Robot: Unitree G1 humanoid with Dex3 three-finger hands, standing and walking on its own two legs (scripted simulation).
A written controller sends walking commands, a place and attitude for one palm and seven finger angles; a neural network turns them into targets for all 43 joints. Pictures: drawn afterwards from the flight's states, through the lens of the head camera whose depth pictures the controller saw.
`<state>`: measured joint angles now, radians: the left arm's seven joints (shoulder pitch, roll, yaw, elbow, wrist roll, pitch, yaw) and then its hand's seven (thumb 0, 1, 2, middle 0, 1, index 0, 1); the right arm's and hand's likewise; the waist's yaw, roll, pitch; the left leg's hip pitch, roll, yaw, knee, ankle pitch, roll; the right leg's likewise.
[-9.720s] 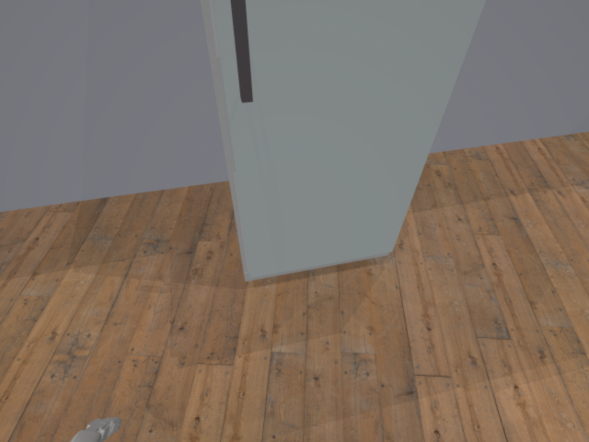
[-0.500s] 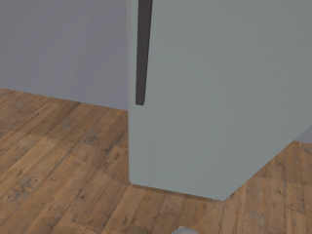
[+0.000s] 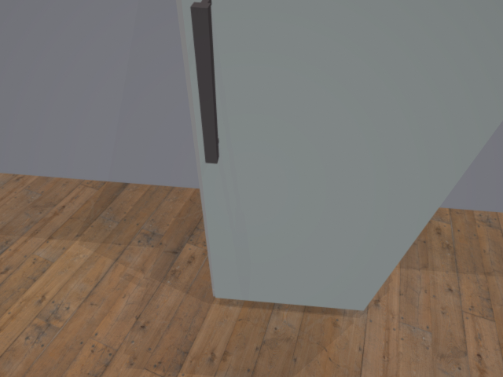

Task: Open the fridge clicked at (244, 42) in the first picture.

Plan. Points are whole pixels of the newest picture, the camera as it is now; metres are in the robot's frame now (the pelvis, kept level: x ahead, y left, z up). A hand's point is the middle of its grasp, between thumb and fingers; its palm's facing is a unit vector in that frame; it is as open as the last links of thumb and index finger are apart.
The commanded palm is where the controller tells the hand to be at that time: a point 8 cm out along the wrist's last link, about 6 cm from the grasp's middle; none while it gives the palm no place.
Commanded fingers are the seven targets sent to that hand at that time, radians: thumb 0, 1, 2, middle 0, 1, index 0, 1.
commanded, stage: come to a stop and stand still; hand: left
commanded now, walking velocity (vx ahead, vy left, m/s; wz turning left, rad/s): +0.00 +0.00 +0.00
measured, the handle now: (209, 90) +0.52 +0.11 +0.22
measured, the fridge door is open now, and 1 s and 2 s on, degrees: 0 0 0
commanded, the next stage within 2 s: look again from close up in 0.32 s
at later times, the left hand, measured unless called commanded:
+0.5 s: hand out of the picture -0.08 +0.12 -0.18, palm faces +0.05 -0.99 -0.13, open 7.4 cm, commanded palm none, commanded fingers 0.00 0.90 0.90 -0.20 -0.30 -0.20 -0.30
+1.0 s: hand out of the picture +0.06 +0.18 -0.18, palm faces +0.00 -0.98 -0.20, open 7.3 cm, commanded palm none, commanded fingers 0.00 0.90 0.90 -0.20 -0.30 -0.20 -0.30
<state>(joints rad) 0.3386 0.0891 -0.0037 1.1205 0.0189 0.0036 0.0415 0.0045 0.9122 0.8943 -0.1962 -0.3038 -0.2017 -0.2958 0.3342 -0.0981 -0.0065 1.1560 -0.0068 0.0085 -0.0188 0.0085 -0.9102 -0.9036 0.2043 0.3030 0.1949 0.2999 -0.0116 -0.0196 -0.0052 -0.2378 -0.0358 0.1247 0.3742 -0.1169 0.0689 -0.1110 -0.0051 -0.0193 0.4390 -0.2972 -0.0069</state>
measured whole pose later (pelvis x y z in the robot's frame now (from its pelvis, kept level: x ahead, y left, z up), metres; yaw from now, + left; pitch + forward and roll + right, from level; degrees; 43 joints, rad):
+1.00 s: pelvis +0.03 +0.00 -0.01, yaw -1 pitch +0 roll +0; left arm 0.29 0.17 -0.01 1.04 0.02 -0.02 0.05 0.01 0.92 0.89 -0.20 -0.30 -0.20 -0.30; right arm 0.27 -0.16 0.02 1.08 -0.01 -0.03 -0.02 0.01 -0.92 -0.90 0.20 0.30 0.19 0.30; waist -0.01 -0.02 0.01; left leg -0.27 -0.03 0.12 0.49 -0.22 0.08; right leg -0.11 0.00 0.00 0.48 -0.36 0.00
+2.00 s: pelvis +0.02 -0.02 -0.04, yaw +5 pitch +3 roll -2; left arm 0.32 0.33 0.21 -0.07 -0.32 -0.32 -0.38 0.01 0.28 0.63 -0.24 -0.70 -0.24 -0.69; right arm 0.21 -0.26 0.05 0.60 0.06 -0.25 -0.08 0.02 -0.90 -0.90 0.21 0.30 0.20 0.30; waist 0.04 0.06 -0.06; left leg -0.55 -0.01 -0.01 0.84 -0.35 0.04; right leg -0.42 0.07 -0.13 0.77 -0.41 -0.07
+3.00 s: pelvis +0.00 +0.02 -0.01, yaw +5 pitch -4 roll -2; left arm -0.33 0.65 0.49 0.13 -0.33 0.39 -0.52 -0.01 -0.50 0.30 -0.30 -1.20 -0.31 -1.20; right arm 0.19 -0.28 0.13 0.60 0.11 -0.16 -0.08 0.02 -0.90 -0.90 0.21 0.30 0.20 0.30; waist 0.07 0.05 -0.02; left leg -0.25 -0.09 0.02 0.47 -0.16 0.10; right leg -0.16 0.00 -0.08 0.48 -0.25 -0.01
